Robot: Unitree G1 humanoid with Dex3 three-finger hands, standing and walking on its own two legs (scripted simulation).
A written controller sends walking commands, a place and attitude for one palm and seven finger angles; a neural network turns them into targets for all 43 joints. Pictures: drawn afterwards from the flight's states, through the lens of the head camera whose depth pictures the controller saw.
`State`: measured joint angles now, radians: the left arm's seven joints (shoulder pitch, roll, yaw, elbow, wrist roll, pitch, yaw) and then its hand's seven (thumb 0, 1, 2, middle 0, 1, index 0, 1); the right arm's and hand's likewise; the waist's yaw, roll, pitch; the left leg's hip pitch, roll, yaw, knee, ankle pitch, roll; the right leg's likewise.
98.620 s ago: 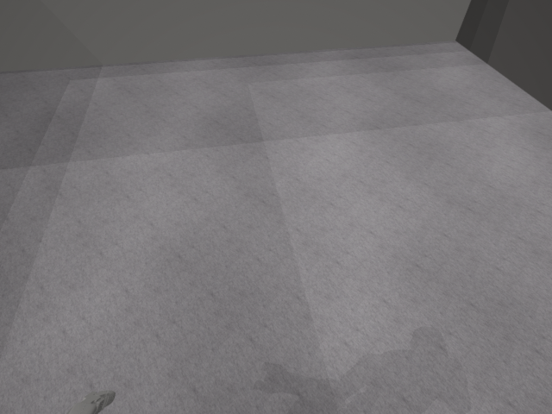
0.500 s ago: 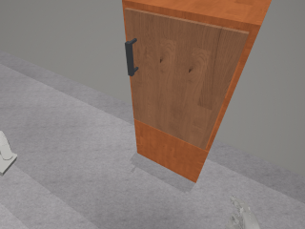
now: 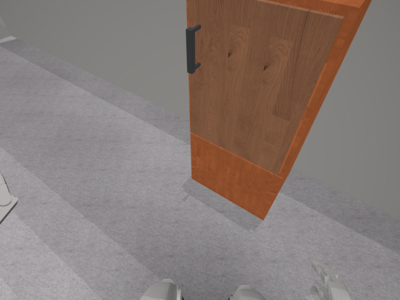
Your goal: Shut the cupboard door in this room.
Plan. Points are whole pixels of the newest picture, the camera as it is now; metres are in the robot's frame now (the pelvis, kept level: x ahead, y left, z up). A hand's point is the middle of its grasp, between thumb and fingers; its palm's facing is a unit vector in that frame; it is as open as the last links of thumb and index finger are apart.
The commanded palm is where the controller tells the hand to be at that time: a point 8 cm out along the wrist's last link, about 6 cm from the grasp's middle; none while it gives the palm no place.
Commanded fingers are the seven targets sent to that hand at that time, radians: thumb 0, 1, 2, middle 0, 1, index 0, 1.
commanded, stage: stop stepping back and stand still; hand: left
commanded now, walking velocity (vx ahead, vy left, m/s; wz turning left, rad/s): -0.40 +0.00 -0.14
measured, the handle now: (194, 49) +0.83 +0.07 +0.11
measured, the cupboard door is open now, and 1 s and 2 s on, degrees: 0 0 0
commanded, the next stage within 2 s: none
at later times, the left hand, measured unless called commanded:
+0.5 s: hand out of the picture +0.09 +0.31 +0.19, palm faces +0.59 -0.74 -0.31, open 7.4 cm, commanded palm +0.02 +0.32 +0.21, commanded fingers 0.00 0.90 0.90 -0.20 -0.30 -0.20 -0.30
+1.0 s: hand out of the picture +0.06 +0.27 +0.18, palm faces +0.42 -0.79 -0.44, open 7.4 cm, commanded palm +0.01 +0.30 +0.21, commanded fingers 0.00 0.90 0.90 -0.20 -0.30 -0.20 -0.30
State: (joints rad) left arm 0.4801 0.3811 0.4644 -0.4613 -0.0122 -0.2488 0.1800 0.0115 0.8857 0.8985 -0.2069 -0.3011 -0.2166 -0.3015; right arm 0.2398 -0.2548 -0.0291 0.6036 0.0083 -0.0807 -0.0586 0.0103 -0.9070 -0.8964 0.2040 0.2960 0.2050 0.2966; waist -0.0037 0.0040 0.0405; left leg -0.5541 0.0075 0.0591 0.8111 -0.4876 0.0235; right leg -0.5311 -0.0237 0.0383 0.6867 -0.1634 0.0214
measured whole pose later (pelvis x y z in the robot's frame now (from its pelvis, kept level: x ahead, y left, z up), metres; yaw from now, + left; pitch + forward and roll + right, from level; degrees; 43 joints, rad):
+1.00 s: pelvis -0.15 +0.01 +0.03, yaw -5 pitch -1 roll +2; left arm 0.55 0.34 0.39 -0.35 -0.03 -0.17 0.19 0.01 0.89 0.90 -0.21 -0.30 -0.22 -0.30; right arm 0.31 -0.24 -0.01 0.71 0.00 -0.04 -0.06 0.01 -0.91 -0.90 0.20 0.30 0.21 0.30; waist -0.01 0.00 -0.03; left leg -0.48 0.04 0.07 1.02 -0.35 -0.02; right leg -0.20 0.03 -0.12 0.50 -0.29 -0.11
